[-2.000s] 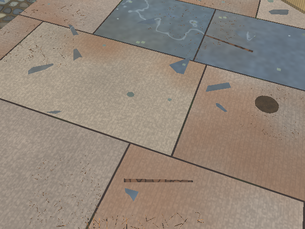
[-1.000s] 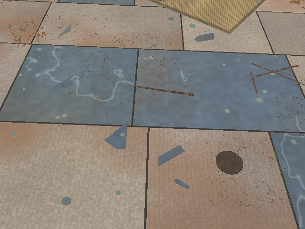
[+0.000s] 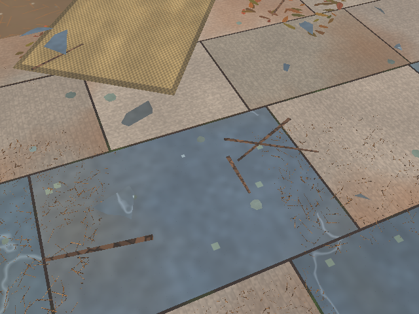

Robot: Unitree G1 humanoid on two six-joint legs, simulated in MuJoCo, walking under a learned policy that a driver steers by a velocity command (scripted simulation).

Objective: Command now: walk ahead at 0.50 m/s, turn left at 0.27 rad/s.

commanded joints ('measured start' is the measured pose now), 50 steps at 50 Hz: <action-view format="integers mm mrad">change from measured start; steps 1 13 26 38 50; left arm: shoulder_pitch -47 -336 -88 -110 -71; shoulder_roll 98 75 77 210 118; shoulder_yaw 32 22 43 80 28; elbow -104 -161 -36 27 -5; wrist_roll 19 -9 8 -46 13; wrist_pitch -36 -57 -46 8 58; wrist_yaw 0 -19 -8 28 32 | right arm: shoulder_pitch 31 178 54 -36 -82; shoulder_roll -115 -164 -75 -133 -194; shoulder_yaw -25 -47 -30 -59 -68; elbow -61 -8 -112 -197 -237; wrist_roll -3 26 19 -4 -16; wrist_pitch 0 44 65 73 96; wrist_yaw -11 -58 -36 21 -49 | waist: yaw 1 -66 15 -25 32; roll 107 128 -83 -60 118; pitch -31 -11 25 -76 -167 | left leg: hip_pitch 227 158 -380 -65 30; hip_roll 250 213 187 77 236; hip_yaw -392 -377 -70 76 -317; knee -242 -155 669 106 -129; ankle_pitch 68 76 -130 68 284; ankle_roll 187 124 -82 -1 196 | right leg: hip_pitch -249 -31 277 358 -102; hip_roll -88 7 -265 -258 -35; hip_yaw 31 28 127 -178 10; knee -101 -650 -955 -648 -128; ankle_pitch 63 362 383 878 -16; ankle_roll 23 68 -164 -76 103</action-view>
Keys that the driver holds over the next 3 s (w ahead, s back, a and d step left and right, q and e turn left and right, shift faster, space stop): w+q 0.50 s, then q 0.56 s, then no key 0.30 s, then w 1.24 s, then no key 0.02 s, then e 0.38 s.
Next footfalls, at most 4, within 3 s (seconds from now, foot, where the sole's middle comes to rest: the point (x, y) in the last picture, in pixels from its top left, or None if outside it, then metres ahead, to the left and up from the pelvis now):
0.34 right None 0.35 -0.12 -0.77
0.80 left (148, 313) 0.49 0.20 -0.77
1.24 right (213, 280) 0.60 0.00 -0.77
1.56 left None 0.41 0.16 -0.77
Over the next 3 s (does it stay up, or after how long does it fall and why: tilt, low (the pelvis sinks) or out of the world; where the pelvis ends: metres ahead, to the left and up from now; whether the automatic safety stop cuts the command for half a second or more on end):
stays up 0.99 0.49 -0.01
